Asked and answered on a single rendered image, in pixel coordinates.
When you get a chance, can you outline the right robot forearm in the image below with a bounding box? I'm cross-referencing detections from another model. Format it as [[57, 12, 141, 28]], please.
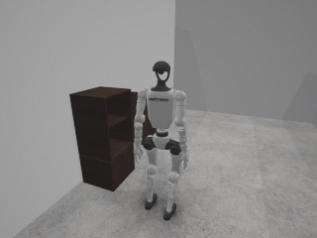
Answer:
[[177, 118, 188, 152]]

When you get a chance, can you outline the left robot upper arm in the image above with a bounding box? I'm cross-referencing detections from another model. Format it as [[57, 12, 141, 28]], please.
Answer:
[[135, 88, 149, 123]]

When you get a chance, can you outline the robot left hand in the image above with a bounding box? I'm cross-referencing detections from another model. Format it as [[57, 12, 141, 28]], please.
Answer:
[[133, 145, 145, 163]]

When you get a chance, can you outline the left robot shin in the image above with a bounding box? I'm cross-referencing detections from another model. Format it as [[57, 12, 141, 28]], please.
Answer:
[[147, 165, 157, 202]]

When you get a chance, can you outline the robot right hand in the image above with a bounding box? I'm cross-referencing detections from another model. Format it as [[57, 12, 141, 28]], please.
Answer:
[[178, 150, 189, 170]]

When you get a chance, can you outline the left robot forearm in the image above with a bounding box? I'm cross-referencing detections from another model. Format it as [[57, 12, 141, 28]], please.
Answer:
[[134, 116, 143, 146]]

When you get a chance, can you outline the cupboard door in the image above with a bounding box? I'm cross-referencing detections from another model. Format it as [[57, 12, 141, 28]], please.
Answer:
[[131, 91, 157, 145]]

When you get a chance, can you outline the left robot foot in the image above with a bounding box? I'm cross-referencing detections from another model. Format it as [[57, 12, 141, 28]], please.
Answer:
[[145, 193, 158, 210]]

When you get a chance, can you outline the right robot upper arm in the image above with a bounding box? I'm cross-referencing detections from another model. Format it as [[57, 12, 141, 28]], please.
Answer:
[[173, 89, 187, 127]]

